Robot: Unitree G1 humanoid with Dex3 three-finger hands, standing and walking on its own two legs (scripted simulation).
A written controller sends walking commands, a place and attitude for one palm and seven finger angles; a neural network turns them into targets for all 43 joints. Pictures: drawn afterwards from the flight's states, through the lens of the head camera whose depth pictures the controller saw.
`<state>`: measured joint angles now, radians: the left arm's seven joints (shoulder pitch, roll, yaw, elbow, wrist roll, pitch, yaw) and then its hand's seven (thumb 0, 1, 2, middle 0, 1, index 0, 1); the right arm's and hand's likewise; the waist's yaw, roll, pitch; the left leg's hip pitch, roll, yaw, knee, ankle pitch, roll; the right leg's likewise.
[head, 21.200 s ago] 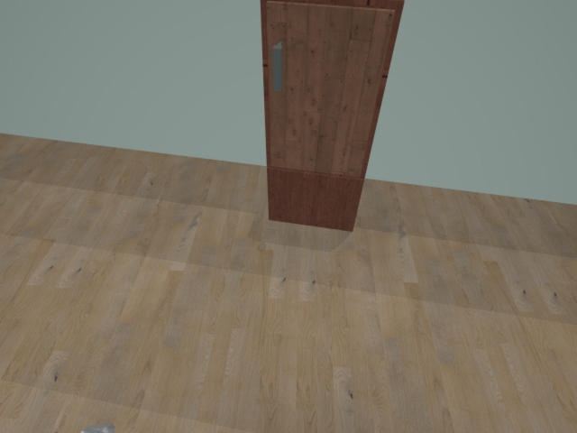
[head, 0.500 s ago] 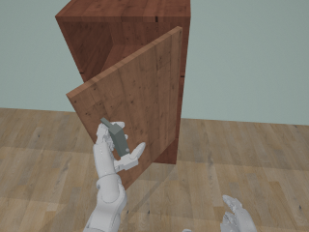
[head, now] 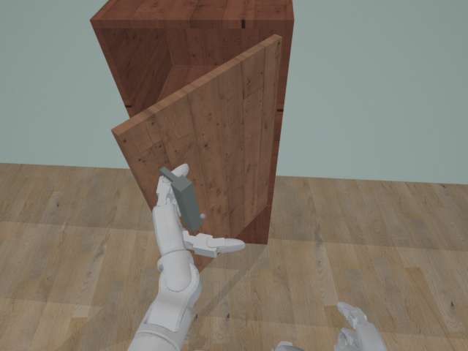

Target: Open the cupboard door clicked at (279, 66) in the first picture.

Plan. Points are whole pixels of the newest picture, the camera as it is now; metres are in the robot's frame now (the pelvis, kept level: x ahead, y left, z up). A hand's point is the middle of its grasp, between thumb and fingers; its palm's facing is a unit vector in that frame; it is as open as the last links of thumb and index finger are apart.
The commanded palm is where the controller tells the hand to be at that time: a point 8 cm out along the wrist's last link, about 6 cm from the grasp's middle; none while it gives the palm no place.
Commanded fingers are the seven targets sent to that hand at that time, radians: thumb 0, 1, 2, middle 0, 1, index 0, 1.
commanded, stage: slide the hand sideways off the handle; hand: left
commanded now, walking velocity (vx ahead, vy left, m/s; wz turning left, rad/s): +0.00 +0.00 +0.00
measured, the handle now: (180, 199) +0.37 +0.12 +0.05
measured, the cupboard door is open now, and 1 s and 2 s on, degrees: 52 53 53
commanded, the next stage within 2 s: draw the hand back to the body in 1.26 s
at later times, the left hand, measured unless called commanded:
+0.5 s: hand (191, 240) +0.28 +0.08 +0.06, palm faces -0.14 -0.99 +0.00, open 16.3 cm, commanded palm +0.26 +0.15 +0.05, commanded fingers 0.00 -0.50 0.30 -0.15 -0.30 -0.15 -0.30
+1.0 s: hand (165, 260) +0.25 +0.12 +0.05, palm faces -0.10 -0.99 -0.03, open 16.2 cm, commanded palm +0.22 +0.19 +0.05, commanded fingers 0.00 -0.50 0.30 -0.15 -0.30 -0.15 -0.30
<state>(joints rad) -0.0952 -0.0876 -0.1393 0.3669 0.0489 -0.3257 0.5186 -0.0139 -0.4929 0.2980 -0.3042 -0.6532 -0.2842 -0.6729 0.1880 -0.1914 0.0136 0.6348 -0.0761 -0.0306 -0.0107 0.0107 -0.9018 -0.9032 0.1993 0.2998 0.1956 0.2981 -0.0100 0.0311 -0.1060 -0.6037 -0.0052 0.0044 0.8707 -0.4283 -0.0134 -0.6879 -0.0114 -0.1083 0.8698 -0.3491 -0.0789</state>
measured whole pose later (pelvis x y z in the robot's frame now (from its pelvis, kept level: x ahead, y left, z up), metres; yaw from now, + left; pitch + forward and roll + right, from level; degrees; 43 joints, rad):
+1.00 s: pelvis +0.03 +0.02 -0.01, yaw -1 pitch +12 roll +0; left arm 0.41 0.12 -0.11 -0.19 -0.10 -0.24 -0.07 -0.02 -0.50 0.30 -0.17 -0.31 -0.17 -0.32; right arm 0.27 -0.23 0.04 0.43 -0.01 -0.12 -0.01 0.01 -0.90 -0.90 0.20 0.30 0.20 0.30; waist 0.01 0.04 -0.12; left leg -0.65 -0.01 0.01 0.98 -0.53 0.02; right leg -0.73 -0.02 -0.09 0.96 -0.43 -0.05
